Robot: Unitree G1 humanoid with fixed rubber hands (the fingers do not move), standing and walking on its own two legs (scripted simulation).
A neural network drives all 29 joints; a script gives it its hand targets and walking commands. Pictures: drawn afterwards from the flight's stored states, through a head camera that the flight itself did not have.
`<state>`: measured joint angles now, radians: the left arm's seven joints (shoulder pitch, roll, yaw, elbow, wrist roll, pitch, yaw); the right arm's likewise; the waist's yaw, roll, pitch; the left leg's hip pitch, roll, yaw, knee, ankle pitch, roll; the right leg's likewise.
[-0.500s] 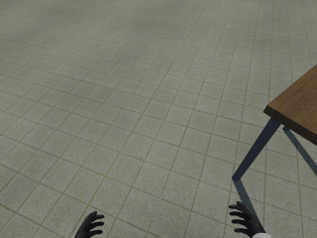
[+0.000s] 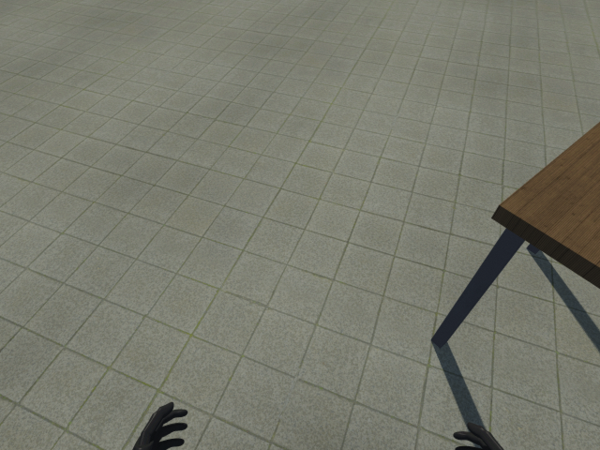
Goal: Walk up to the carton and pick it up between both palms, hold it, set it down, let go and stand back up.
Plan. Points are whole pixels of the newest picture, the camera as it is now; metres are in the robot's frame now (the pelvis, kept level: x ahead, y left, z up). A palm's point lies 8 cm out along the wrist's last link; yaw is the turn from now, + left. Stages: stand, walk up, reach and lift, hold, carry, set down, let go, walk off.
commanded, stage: stand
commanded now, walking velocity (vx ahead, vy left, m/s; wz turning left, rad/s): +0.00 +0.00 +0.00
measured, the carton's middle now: out of the picture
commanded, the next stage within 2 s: none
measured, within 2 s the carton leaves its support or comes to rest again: neither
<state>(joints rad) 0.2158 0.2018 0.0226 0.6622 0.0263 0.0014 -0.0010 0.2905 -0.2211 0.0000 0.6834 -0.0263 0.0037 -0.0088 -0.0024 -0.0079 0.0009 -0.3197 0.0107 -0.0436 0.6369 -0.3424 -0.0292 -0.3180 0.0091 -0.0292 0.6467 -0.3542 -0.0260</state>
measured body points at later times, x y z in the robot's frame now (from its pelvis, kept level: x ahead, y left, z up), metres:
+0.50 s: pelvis +0.00 -0.01 +0.00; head +0.02 -0.01 +0.45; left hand +0.13 +0.23 -0.11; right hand +0.09 -0.25 -0.12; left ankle +0.00 +0.14 -0.72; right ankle -0.01 -0.10 -0.72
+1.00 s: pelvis +0.00 +0.00 +0.01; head +0.01 +0.00 +0.46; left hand +0.08 +0.25 -0.12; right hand +0.07 -0.25 -0.13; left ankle +0.00 +0.14 -0.72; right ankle -0.01 -0.10 -0.72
